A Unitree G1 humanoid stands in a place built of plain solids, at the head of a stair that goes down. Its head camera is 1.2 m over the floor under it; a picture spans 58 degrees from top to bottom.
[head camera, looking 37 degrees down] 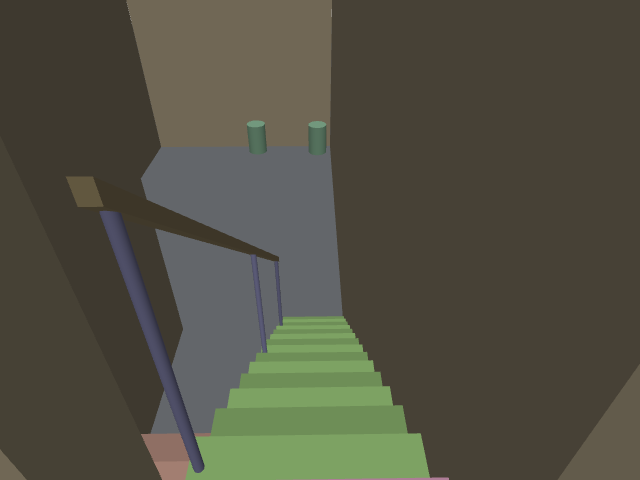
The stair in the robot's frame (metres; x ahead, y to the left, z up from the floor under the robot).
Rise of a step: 0.20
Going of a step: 0.23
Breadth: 0.76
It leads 1 degrees to the left of straight ahead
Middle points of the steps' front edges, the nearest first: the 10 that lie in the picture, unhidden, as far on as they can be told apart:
0.77 0.04 -0.19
0.99 0.04 -0.39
1.22 0.05 -0.59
1.45 0.05 -0.79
1.68 0.05 -0.99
1.90 0.06 -1.19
2.13 0.06 -1.39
2.36 0.06 -1.59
2.59 0.06 -1.79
2.81 0.07 -2.00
